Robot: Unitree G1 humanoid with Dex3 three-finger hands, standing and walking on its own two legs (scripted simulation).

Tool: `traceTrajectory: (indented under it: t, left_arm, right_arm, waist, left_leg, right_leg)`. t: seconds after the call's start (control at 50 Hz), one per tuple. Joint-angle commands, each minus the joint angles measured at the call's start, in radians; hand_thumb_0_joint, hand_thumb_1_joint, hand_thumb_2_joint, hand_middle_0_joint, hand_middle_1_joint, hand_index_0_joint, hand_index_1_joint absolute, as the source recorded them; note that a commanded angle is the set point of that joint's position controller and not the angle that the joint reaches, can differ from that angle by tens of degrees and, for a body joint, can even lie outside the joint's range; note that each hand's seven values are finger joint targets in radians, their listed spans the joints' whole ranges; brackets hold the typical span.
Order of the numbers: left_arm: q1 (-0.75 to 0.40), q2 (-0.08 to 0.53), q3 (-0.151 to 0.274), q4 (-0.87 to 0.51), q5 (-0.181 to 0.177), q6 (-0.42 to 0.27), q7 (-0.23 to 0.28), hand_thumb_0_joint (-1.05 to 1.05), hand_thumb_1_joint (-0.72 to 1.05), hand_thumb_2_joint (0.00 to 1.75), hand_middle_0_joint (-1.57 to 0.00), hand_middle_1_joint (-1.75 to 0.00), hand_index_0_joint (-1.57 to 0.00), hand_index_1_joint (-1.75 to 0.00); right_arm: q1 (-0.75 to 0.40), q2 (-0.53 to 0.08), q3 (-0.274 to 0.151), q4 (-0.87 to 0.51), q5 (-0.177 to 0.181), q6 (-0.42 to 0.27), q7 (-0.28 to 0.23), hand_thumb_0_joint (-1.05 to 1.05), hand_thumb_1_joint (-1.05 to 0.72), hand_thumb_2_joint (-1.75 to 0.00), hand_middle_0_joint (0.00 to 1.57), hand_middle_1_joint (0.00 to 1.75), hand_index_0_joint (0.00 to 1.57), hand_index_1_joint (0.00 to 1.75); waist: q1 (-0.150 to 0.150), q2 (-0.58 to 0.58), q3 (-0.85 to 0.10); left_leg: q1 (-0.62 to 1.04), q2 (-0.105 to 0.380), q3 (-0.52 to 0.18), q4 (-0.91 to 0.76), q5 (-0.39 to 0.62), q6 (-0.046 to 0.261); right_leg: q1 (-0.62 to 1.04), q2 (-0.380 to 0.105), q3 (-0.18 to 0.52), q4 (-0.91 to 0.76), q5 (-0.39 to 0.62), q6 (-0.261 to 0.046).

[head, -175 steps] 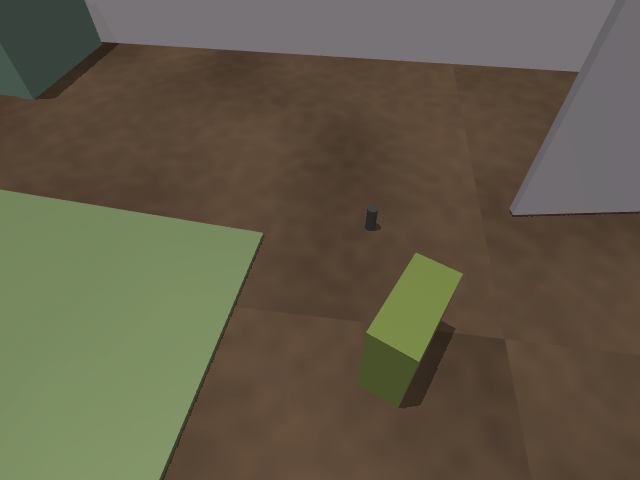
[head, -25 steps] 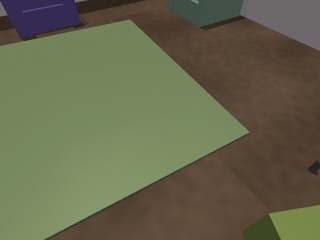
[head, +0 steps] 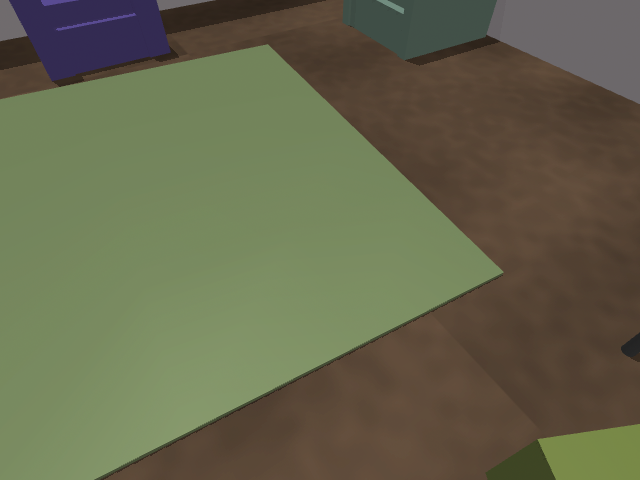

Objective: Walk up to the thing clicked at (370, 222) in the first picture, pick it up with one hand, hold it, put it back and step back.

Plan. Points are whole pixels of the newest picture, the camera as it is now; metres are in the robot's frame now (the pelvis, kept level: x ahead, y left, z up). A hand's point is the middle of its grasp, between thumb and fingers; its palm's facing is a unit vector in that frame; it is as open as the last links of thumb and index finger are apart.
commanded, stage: stand
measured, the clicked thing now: (638, 343) +0.71 -1.02 -0.72
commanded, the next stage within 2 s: none
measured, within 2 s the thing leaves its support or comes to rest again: neither
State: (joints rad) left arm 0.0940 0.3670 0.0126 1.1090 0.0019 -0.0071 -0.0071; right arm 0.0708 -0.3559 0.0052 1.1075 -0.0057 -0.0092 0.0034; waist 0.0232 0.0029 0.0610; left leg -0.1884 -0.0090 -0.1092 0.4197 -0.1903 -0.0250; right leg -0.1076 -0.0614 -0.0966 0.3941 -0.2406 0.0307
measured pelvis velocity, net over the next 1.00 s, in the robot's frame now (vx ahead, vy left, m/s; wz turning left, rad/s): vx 0.00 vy -0.01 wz -0.04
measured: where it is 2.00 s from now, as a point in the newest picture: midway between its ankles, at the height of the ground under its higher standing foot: outside the picture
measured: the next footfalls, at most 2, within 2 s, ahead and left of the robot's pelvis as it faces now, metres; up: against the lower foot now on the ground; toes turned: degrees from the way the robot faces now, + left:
none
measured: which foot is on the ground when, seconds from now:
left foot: down 0.00-1.00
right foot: down 0.00-1.00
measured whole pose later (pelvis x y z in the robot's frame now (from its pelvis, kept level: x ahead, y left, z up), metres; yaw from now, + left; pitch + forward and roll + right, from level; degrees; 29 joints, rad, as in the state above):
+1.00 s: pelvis +0.00 -0.01 +0.00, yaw -2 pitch -2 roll +0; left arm 0.10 0.35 0.00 1.13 0.00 -0.01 -0.01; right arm 0.10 -0.35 0.01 1.14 -0.01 -0.01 0.00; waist 0.01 0.00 0.06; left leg -0.15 0.03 -0.07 0.33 -0.16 -0.05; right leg -0.10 -0.03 -0.06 0.33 -0.21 0.01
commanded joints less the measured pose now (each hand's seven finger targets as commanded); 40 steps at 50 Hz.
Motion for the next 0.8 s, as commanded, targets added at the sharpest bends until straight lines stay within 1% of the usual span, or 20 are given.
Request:
traceTrajectory:
  t: [0.0,0.02,0.06,0.14,0.16,0.24,0.28,0.3,0.34,0.36,0.4,0.44,0.46,0.48,0.56,0.64,0.68,0.72,0.74,0.78]
  left_arm:
    - [-0.057,0.206,0.039,-0.048,0.001,-0.024,0.011,0.0,0.9,0.9,-0.2,-0.3,-0.2,-0.3]
    - [-0.059,0.206,0.038,-0.044,0.002,-0.023,0.011,0.0,0.9,0.9,-0.2,-0.3,-0.2,-0.3]
    - [-0.049,0.207,0.038,-0.034,0.0,-0.025,0.01,0.0,0.9,0.9,-0.2,-0.3,-0.2,-0.3]
    - [-0.04,0.209,0.035,-0.021,0.004,-0.023,0.01,0.0,0.9,0.9,-0.2,-0.3,-0.2,-0.3]
    - [-0.037,0.204,0.033,-0.018,0.005,-0.022,0.009,0.0,0.9,0.9,-0.2,-0.3,-0.2,-0.3]
    - [-0.037,0.21,0.034,-0.018,0.007,-0.021,0.009,0.0,0.9,0.9,-0.2,-0.3,-0.2,-0.3]
    - [-0.038,0.204,0.032,-0.017,0.007,-0.021,0.01,0.0,0.9,0.9,-0.2,-0.3,-0.2,-0.3]
    - [-0.043,0.208,0.035,-0.017,0.007,-0.02,0.01,0.0,0.9,0.9,-0.2,-0.3,-0.2,-0.3]
    - [-0.032,0.21,0.034,-0.016,0.005,-0.02,0.009,0.0,0.9,0.9,-0.2,-0.3,-0.2,-0.3]
    - [-0.034,0.206,0.034,-0.017,0.006,-0.021,0.01,0.0,0.9,0.9,-0.2,-0.3,-0.2,-0.3]
    - [-0.029,0.202,0.032,-0.02,0.005,-0.023,0.01,0.0,0.9,0.9,-0.2,-0.3,-0.2,-0.3]
    - [-0.029,0.204,0.033,-0.022,0.003,-0.023,0.011,0.0,0.9,0.9,-0.2,-0.3,-0.2,-0.3]
    - [-0.027,0.204,0.035,-0.02,0.003,-0.023,0.01,0.0,0.9,0.9,-0.2,-0.3,-0.2,-0.3]
    - [-0.028,0.205,0.035,-0.02,0.003,-0.021,0.011,0.0,0.9,0.9,-0.2,-0.3,-0.2,-0.3]
    - [-0.029,0.209,0.036,-0.023,0.003,-0.023,0.011,0.0,0.9,0.9,-0.2,-0.3,-0.2,-0.3]
    - [-0.029,0.207,0.035,-0.026,0.003,-0.021,0.011,0.0,0.9,0.9,-0.2,-0.3,-0.2,-0.3]
    - [-0.029,0.207,0.036,-0.027,0.004,-0.02,0.01,0.0,0.9,0.9,-0.2,-0.3,-0.2,-0.3]
    - [-0.031,0.203,0.034,-0.029,0.005,-0.02,0.011,0.0,0.9,0.9,-0.2,-0.3,-0.2,-0.3]
    - [-0.033,0.206,0.035,-0.028,0.003,-0.019,0.009,0.0,0.9,0.9,-0.2,-0.3,-0.2,-0.3]
    - [-0.031,0.206,0.035,-0.029,0.007,-0.02,0.009,0.0,0.9,0.9,-0.2,-0.3,-0.2,-0.3]
  right_arm:
    - [-0.047,-0.215,-0.044,-0.053,0.0,-0.021,-0.01,0.0,-0.9,-0.9,0.2,0.3,0.2,0.3]
    - [-0.05,-0.214,-0.045,-0.052,0.0,-0.018,-0.01,0.0,-0.9,-0.9,0.2,0.3,0.2,0.3]
    - [-0.047,-0.217,-0.044,-0.048,0.002,-0.019,-0.011,0.0,-0.9,-0.9,0.2,0.3,0.2,0.3]
    - [-0.056,-0.205,-0.043,-0.042,0.001,-0.018,-0.01,0.0,-0.9,-0.9,0.2,0.3,0.2,0.3]
    - [-0.056,-0.209,-0.044,-0.04,0.002,-0.018,-0.01,0.0,-0.9,-0.9,0.2,0.3,0.2,0.3]
    - [-0.047,-0.204,-0.042,-0.034,0.0,-0.018,-0.008,0.0,-0.9,-0.9,0.2,0.3,0.2,0.3]
    - [-0.056,-0.206,-0.043,-0.032,-0.001,-0.016,-0.008,0.0,-0.9,-0.9,0.2,0.3,0.2,0.3]
    - [-0.045,-0.206,-0.045,-0.031,-0.002,-0.016,-0.009,0.0,-0.9,-0.9,0.2,0.3,0.2,0.3]
    - [-0.041,-0.201,-0.042,-0.029,-0.001,-0.018,-0.008,0.0,-0.9,-0.9,0.2,0.3,0.2,0.3]
    - [-0.045,-0.209,-0.045,-0.03,-0.001,-0.018,-0.009,0.0,-0.9,-0.9,0.2,0.3,0.2,0.3]
    - [-0.039,-0.199,-0.042,-0.03,0.0,-0.02,-0.008,0.0,-0.9,-0.9,0.2,0.3,0.2,0.3]
    - [-0.031,-0.202,-0.041,-0.025,0.0,-0.021,-0.01,0.0,-0.9,-0.9,0.2,0.3,0.2,0.3]
    - [-0.025,-0.205,-0.042,-0.023,-0.001,-0.019,-0.01,0.0,-0.9,-0.9,0.2,0.3,0.2,0.3]
    - [-0.035,-0.203,-0.041,-0.027,0.0,-0.019,-0.011,0.0,-0.9,-0.9,0.2,0.3,0.2,0.3]
    - [-0.013,-0.201,-0.036,-0.023,0.001,-0.017,-0.01,0.0,-0.9,-0.9,0.2,0.3,0.2,0.3]
    - [-0.014,-0.205,-0.036,-0.023,0.001,-0.017,-0.012,0.0,-0.9,-0.9,0.2,0.3,0.2,0.3]
    - [-0.012,-0.206,-0.034,-0.022,0.0,-0.016,-0.011,0.0,-0.9,-0.9,0.2,0.3,0.2,0.3]
    - [-0.017,-0.208,-0.036,-0.023,0.0,-0.016,-0.011,0.0,-0.9,-0.9,0.2,0.3,0.2,0.3]
    - [-0.012,-0.207,-0.034,-0.023,-0.001,-0.015,-0.011,0.0,-0.9,-0.9,0.2,0.3,0.2,0.3]
    - [-0.01,-0.204,-0.035,-0.024,-0.002,-0.014,-0.01,0.0,-0.9,-0.9,0.2,0.3,0.2,0.3]
  waist:
    - [-0.013,0.002,-0.095]
    - [-0.015,0.002,-0.093]
    - [-0.015,0.015,-0.118]
    - [-0.01,0.006,-0.097]
    - [-0.014,0.015,-0.091]
    - [-0.017,0.005,-0.09]
    - [-0.01,0.006,-0.075]
    - [-0.015,0.001,-0.09]
    - [-0.013,0.002,-0.08]
    - [-0.009,0.011,-0.091]
    - [-0.011,0.0,-0.101]
    - [-0.011,0.001,-0.101]
    - [-0.013,0.004,-0.108]
    - [-0.009,0.006,-0.105]
    - [-0.016,-0.013,-0.098]
    - [-0.017,-0.007,-0.088]
    - [-0.017,0.004,-0.076]
    - [-0.016,0.006,-0.073]
    - [-0.019,0.007,-0.069]
    - [-0.017,-0.007,-0.059]
  left_leg:
    - [0.021,0.112,-0.058,-0.075,0.241,0.042]
    - [0.012,0.109,-0.055,-0.081,0.226,0.04]
    - [0.032,0.114,-0.051,-0.087,0.252,0.041]
    - [0.029,0.112,-0.048,-0.11,0.197,0.035]
    - [0.034,0.11,-0.046,-0.118,0.162,0.034]
    - [0.043,0.108,-0.041,-0.129,0.128,0.032]
    - [0.021,0.109,-0.043,-0.131,0.113,0.034]
    - [0.022,0.108,-0.04,-0.133,0.099,0.035]
    - [0.027,0.11,-0.042,-0.136,0.133,0.031]
    - [0.028,0.113,-0.041,-0.128,0.153,0.034]
    - [0.046,0.116,-0.036,-0.118,0.22,0.031]
    - [0.043,0.117,-0.033,-0.119,0.223,0.031]
    - [0.042,0.114,-0.032,-0.12,0.199,0.031]
    - [0.046,0.118,-0.03,-0.114,0.211,0.034]
    - [0.047,0.116,-0.028,-0.121,0.196,0.03]
    - [0.055,0.119,-0.024,-0.12,0.215,0.025]
    - [0.044,0.118,-0.023,-0.126,0.176,0.025]
    - [0.041,0.123,-0.025,-0.127,0.185,0.025]
    - [0.029,0.116,-0.02,-0.131,0.133,0.026]
    - [0.019,0.114,-0.024,-0.133,0.112,0.028]
  right_leg:
    - [0.033,-0.09,0.102,-0.094,0.117,-0.046]
    - [0.039,-0.089,0.1,-0.1,0.108,-0.046]
    - [0.059,-0.09,0.105,-0.096,0.145,-0.047]
    - [0.04,-0.085,0.105,-0.112,0.084,-0.049]
    - [0.024,-0.081,0.104,-0.119,0.061,-0.047]
    - [0.008,-0.082,0.11,-0.125,0.042,-0.049]
    - [0.016,-0.084,0.112,-0.13,0.027,-0.048]
    - [0.018,-0.085,0.115,-0.128,0.017,-0.05]
    - [0.014,-0.082,0.114,-0.126,0.032,-0.05]
    - [0.026,-0.083,0.115,-0.125,0.056,-0.049]
    - [0.034,-0.087,0.116,-0.118,0.123,-0.05]
    - [0.044,-0.087,0.115,-0.115,0.137,-0.05]
    - [0.04,-0.084,0.116,-0.117,0.114,-0.047]
    - [0.045,-0.087,0.116,-0.116,0.131,-0.049]
    - [0.036,-0.085,0.119,-0.121,0.128,-0.047]
    - [0.025,-0.082,0.119,-0.121,0.144,-0.047]
    - [0.015,-0.079,0.121,-0.128,0.104,-0.046]
    - [0.021,-0.08,0.121,-0.127,0.106,-0.047]
    - [0.011,-0.079,0.127,-0.137,0.065,-0.046]
    - [0.011,-0.078,0.128,-0.146,0.027,-0.045]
